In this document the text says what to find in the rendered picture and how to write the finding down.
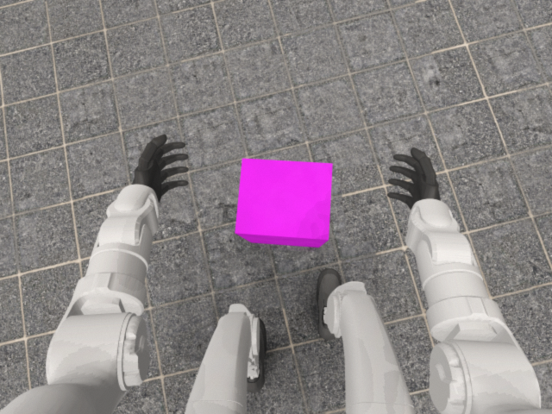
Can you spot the right robot forearm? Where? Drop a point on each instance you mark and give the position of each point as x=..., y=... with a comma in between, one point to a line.
x=459, y=306

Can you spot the left robot forearm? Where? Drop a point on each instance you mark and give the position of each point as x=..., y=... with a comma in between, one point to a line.
x=114, y=281

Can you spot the right robot upper arm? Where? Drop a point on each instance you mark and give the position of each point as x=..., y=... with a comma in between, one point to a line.
x=476, y=377

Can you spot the right robot foot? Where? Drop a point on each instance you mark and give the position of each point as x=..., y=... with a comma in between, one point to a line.
x=328, y=280

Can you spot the robot right shin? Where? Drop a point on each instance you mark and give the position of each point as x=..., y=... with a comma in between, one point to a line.
x=353, y=285

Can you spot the carton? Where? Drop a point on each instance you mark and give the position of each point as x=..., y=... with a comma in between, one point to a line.
x=284, y=202

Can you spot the left robot hand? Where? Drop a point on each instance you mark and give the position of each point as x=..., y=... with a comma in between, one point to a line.
x=150, y=165

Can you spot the left robot upper arm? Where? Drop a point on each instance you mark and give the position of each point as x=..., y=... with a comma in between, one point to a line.
x=95, y=359

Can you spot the right robot hand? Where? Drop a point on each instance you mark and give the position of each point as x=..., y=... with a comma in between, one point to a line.
x=424, y=178

